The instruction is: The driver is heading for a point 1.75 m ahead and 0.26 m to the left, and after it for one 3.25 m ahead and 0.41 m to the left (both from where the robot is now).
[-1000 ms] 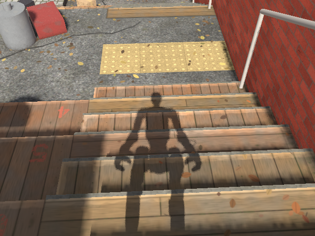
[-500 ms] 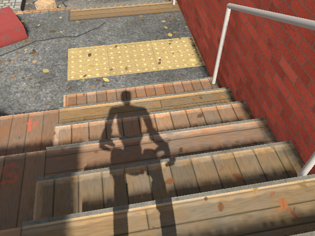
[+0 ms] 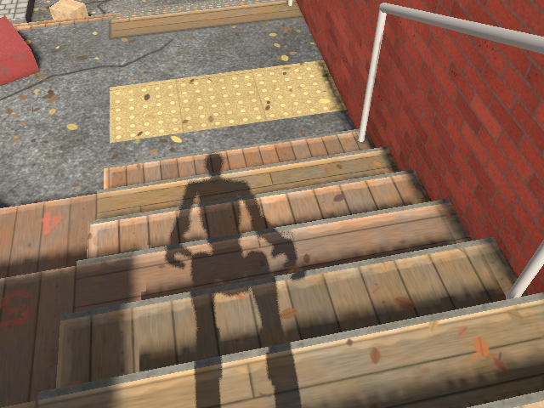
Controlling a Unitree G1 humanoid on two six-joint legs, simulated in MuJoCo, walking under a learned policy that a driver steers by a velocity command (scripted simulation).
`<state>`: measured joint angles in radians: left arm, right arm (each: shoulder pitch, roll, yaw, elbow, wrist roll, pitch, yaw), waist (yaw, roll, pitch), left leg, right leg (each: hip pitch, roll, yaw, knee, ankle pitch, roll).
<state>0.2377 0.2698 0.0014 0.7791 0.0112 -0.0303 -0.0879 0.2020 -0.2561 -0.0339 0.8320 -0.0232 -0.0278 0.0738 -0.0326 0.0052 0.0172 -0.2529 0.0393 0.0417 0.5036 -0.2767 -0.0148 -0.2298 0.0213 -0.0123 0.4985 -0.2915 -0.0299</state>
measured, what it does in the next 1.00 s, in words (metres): goes down: left foot 0.09 m lower, then right foot 0.11 m lower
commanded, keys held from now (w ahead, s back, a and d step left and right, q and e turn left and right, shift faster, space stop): w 1.00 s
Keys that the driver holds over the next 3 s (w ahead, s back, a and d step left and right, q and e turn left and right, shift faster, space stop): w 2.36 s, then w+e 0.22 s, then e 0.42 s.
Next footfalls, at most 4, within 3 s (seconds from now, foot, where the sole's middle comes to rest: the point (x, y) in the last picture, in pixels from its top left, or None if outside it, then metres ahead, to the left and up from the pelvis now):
0.28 left None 0.13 0.21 -0.86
0.72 right None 0.49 0.04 -0.98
0.82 left None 0.35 0.23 -0.92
1.04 right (235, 375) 0.69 0.13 -1.07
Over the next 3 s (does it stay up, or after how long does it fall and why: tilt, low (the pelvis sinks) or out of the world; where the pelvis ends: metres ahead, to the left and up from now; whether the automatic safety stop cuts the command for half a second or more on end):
stays up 1.78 0.35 -0.86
